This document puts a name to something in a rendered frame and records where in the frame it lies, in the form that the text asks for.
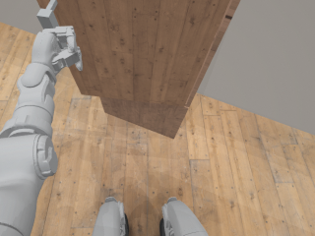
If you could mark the left robot forearm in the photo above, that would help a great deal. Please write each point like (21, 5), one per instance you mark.
(34, 110)

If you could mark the robot left thigh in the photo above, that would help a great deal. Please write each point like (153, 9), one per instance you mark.
(110, 218)

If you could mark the right robot shin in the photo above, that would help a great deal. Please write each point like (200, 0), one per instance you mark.
(170, 231)

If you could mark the left robot hand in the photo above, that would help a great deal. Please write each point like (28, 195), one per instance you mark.
(46, 50)

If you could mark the robot left upper arm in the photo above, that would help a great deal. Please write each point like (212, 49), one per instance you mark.
(25, 162)

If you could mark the handle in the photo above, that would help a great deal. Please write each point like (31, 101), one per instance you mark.
(48, 20)

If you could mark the cupboard door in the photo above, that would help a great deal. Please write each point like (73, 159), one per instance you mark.
(140, 50)

